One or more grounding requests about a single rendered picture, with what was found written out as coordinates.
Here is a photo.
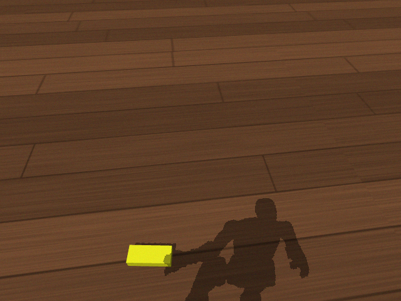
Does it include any carton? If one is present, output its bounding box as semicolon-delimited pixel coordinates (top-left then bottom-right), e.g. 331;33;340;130
126;245;173;267

